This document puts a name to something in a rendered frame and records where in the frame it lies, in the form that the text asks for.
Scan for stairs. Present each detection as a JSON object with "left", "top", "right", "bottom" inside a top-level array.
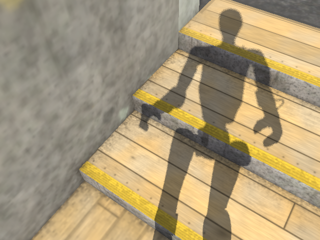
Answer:
[{"left": 79, "top": 32, "right": 320, "bottom": 240}]

